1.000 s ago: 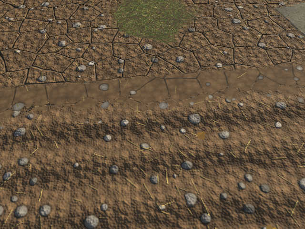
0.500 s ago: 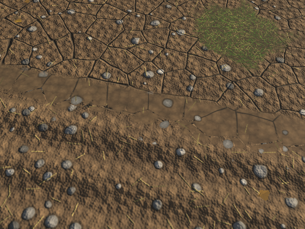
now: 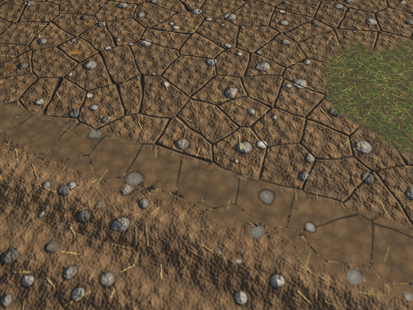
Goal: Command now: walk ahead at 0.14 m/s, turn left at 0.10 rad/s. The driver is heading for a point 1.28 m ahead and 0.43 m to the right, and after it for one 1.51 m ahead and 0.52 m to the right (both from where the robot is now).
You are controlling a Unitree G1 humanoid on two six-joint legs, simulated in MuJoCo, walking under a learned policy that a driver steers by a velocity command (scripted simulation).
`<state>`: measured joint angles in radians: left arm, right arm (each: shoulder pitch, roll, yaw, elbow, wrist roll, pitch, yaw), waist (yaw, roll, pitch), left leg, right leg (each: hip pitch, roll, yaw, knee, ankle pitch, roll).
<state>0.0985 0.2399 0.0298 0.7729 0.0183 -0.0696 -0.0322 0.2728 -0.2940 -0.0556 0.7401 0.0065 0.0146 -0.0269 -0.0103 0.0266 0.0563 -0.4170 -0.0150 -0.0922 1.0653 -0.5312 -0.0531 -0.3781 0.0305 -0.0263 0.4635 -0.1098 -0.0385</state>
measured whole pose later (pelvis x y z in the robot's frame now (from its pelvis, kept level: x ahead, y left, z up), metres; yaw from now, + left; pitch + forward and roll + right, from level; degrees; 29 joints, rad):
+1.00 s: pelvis +0.27 +0.04 -0.01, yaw -2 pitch +2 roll +0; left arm 0.47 0.26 0.04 1.04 -0.02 -0.06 0.01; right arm -0.01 -0.25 -0.04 0.68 0.02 -0.09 0.03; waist 0.11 0.00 0.03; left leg -0.52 0.02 0.01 0.53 -0.06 0.03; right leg 0.13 -0.02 0.04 0.26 -0.42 0.02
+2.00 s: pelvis +0.78 -0.12 +0.00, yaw -35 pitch +2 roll +0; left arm 0.37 0.28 0.08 0.77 -0.02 -0.04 0.02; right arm -0.01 -0.28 -0.05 0.74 0.01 -0.11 0.03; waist 0.08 0.05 0.02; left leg -0.57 0.02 -0.08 0.49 0.05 -0.03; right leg -0.06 0.10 0.17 0.38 -0.35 -0.07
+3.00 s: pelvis +1.16 -0.45 +0.00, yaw -33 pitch +2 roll -3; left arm 0.21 0.28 0.07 0.81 -0.01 -0.03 0.04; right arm 0.12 -0.27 -0.05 0.76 0.00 -0.02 0.05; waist 0.03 0.03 0.04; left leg -0.53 0.05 0.02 0.63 -0.11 0.01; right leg -0.08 0.02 -0.21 0.38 -0.32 -0.02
